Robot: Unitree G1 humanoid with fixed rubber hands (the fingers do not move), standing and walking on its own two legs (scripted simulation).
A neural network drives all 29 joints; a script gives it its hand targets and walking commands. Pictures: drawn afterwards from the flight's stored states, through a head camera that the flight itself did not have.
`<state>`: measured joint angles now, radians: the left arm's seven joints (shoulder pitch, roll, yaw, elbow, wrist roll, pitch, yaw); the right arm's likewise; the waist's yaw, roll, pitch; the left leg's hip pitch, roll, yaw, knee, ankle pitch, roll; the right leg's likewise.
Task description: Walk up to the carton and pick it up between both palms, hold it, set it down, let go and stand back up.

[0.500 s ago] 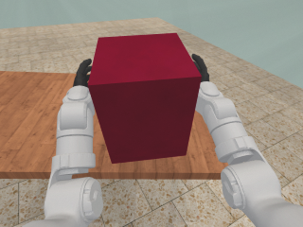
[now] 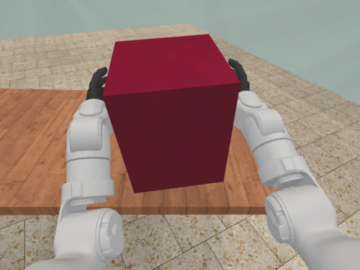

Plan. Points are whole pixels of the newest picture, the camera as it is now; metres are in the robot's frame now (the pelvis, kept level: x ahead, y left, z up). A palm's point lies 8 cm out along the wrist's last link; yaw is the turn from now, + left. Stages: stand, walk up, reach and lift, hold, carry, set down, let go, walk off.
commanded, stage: hold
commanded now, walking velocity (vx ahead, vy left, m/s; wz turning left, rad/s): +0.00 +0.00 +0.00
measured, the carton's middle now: (171, 114) +0.39 -0.01 +0.21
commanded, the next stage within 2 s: none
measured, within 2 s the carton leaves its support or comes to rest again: neither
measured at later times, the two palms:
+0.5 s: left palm (92, 97) +0.38 +0.14 +0.26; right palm (240, 84) +0.38 -0.15 +0.28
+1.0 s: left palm (93, 96) +0.38 +0.14 +0.26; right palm (240, 83) +0.38 -0.15 +0.28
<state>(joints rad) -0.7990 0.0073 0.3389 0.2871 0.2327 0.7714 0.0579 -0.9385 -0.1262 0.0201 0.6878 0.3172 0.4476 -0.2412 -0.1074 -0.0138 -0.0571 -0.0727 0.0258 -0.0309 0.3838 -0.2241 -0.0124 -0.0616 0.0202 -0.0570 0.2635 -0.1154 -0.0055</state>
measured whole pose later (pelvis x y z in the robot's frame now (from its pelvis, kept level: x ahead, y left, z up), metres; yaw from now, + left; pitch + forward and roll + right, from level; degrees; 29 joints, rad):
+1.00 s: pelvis +0.00 -0.01 +0.00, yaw +0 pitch -4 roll -2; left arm -0.87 0.04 0.37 0.35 0.21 0.83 0.04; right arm -1.04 -0.15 0.04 0.74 0.36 0.55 -0.28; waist -0.09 0.01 -0.11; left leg -0.10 0.03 -0.04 0.39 -0.22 -0.02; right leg -0.08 0.03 -0.06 0.27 -0.12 -0.01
